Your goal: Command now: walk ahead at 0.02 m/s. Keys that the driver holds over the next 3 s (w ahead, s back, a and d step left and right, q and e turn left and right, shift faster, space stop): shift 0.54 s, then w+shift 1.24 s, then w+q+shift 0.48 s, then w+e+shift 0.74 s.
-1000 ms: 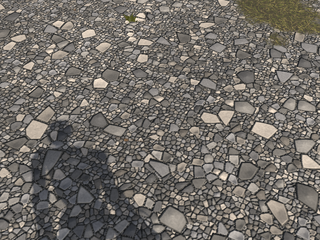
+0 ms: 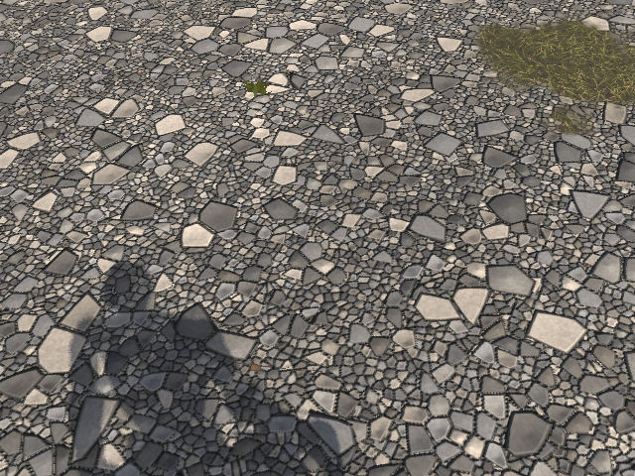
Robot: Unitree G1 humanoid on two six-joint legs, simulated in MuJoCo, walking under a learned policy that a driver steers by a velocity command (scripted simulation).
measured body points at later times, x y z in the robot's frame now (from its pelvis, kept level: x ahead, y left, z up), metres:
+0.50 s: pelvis +0.04 -0.01 +0.00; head +0.06 -0.01 +0.45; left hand +0.03 +0.21 -0.16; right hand +0.11 -0.25 -0.15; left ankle +0.07 +0.08 -0.73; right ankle +0.01 -0.13 -0.73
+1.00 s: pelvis +0.19 +0.01 +0.00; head +0.21 +0.01 +0.45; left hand +0.04 +0.24 -0.13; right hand +0.42 -0.20 -0.10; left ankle +0.35 +0.18 -0.68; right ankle +0.01 -0.13 -0.73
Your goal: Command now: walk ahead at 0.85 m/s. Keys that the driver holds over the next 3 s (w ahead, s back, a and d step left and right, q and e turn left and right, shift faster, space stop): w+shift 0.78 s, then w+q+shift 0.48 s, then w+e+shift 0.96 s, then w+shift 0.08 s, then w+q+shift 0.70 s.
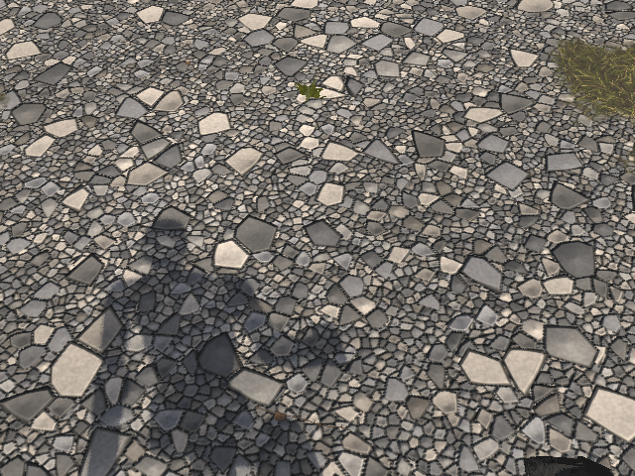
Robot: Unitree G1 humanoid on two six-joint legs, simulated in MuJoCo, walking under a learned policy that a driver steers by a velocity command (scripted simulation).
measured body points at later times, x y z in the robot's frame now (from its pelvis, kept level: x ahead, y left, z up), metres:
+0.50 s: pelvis +0.39 +0.09 +0.00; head +0.39 +0.09 +0.45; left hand +0.61 +0.31 -0.07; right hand +0.31 -0.14 -0.14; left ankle +0.25 +0.18 -0.73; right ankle +0.65 -0.07 -0.64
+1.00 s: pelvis +0.86 +0.06 +0.00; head +0.86 +0.07 +0.45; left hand +0.81 +0.30 -0.14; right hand +1.07 -0.17 -0.09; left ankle +1.09 +0.25 -0.64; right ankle +0.76 -0.03 -0.73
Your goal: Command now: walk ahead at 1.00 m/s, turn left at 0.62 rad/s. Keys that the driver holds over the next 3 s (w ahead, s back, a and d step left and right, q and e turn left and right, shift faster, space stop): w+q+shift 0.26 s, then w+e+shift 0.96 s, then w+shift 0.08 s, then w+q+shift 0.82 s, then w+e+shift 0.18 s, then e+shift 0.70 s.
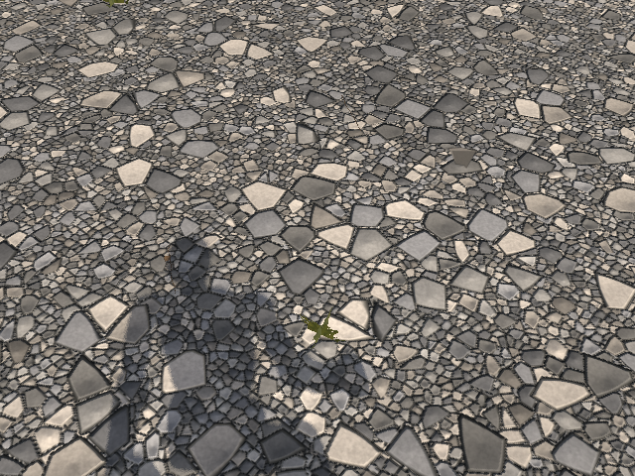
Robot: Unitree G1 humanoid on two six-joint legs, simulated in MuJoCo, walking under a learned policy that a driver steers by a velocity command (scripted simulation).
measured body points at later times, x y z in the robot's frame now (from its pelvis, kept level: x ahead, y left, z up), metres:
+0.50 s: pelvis +0.47 +0.06 +0.00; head +0.48 +0.08 +0.45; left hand +0.63 +0.33 -0.08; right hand +0.55 -0.18 -0.12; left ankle +0.35 +0.09 -0.73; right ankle +0.76 -0.06 -0.65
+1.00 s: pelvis +0.97 +0.10 +0.00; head +0.99 +0.09 +0.45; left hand +1.00 +0.37 -0.12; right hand +1.21 -0.14 -0.03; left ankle +1.22 +0.26 -0.68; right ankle +0.84 +0.04 -0.73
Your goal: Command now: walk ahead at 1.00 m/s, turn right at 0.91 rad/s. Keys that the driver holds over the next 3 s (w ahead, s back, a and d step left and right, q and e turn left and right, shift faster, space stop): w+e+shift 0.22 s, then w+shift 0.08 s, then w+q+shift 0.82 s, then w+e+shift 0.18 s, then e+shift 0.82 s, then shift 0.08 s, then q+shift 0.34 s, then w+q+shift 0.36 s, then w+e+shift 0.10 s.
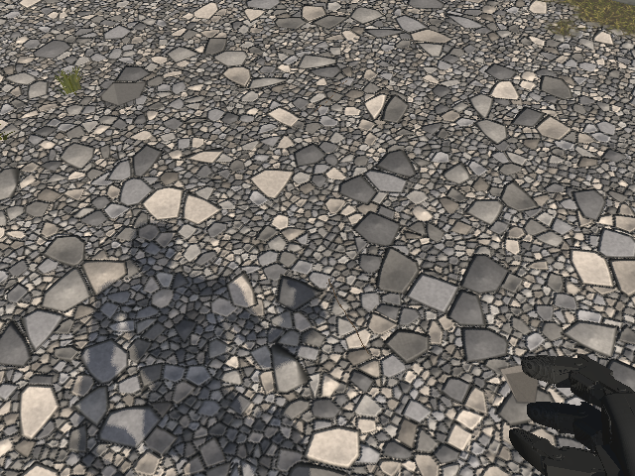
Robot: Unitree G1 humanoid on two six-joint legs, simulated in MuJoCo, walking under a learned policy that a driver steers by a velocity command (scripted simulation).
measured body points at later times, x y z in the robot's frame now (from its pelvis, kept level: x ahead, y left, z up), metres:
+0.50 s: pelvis +0.43 -0.03 -0.02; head +0.46 -0.04 +0.43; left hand +0.77 +0.05 -0.05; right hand +0.25 -0.24 -0.15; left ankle +0.26 +0.18 -0.73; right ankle +0.59 -0.23 -0.71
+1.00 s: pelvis +0.87 -0.09 -0.05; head +0.87 -0.06 +0.40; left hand +0.92 +0.19 -0.18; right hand +1.06 -0.37 -0.10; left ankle +1.02 -0.04 -0.74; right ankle +0.61 -0.24 -0.69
